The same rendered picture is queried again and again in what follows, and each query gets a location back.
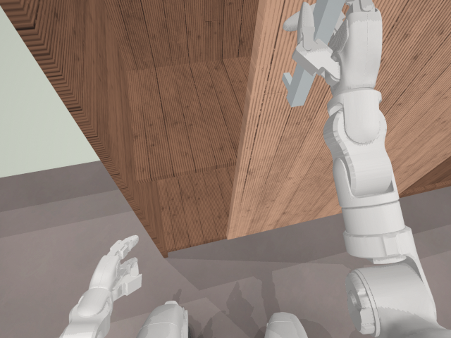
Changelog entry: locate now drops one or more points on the left robot thigh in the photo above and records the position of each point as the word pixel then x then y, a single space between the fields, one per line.
pixel 166 321

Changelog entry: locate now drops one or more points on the right robot hand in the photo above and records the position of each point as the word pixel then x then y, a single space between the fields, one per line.
pixel 356 42

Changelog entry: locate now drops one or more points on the left robot forearm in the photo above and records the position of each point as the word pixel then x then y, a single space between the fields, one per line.
pixel 90 318

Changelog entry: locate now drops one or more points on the wardrobe door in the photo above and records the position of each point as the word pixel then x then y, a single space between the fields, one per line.
pixel 284 169
pixel 440 173

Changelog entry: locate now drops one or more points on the handle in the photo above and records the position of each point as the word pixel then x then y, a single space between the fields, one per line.
pixel 326 14

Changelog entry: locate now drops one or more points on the robot right upper arm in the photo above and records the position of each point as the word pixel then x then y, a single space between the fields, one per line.
pixel 391 301

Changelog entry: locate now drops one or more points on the right robot thigh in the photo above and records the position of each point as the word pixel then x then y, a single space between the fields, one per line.
pixel 284 325

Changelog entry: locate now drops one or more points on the right robot forearm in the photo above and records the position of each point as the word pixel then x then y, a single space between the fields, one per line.
pixel 365 183

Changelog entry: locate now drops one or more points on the robot thigh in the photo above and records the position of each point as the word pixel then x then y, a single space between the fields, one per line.
pixel 284 325
pixel 166 321

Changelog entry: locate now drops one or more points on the left robot hand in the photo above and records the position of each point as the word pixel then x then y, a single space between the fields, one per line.
pixel 111 275

